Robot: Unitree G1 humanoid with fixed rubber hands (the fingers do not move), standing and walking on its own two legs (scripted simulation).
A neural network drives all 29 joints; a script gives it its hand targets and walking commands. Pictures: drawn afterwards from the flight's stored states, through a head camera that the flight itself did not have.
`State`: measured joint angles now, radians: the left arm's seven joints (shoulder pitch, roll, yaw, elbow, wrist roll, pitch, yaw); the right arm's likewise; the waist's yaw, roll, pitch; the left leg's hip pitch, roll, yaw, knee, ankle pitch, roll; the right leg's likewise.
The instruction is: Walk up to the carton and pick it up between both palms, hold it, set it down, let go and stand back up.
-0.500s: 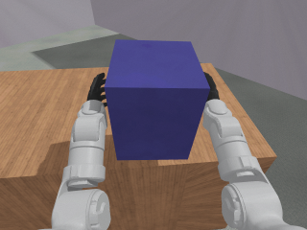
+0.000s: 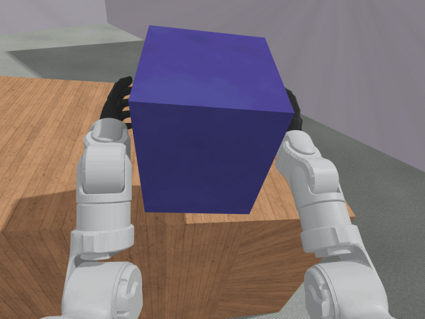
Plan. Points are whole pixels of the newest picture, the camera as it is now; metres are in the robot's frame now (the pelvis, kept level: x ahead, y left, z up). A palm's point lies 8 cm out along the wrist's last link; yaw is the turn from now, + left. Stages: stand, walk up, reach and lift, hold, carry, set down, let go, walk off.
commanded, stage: reach and lift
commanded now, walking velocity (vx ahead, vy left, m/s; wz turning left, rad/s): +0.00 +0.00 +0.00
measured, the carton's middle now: (203, 127) +0.40 -0.01 +0.21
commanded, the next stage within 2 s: hold in 1.00 s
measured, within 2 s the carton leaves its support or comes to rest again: neither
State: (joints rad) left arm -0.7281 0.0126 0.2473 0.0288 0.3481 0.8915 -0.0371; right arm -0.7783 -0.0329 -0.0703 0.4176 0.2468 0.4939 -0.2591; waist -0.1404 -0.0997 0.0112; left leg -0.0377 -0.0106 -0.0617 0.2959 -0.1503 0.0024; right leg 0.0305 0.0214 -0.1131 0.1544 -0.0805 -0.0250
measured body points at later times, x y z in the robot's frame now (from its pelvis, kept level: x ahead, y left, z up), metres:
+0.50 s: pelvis +0.00 +0.00 +0.00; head -0.05 +0.03 +0.45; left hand +0.39 +0.13 +0.26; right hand +0.38 -0.16 +0.27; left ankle +0.01 +0.11 -0.75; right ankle +0.01 -0.10 -0.75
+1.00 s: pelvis +0.00 -0.01 +0.00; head -0.05 +0.03 +0.45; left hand +0.39 +0.13 +0.27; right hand +0.38 -0.16 +0.29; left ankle +0.01 +0.11 -0.75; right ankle +0.01 -0.10 -0.75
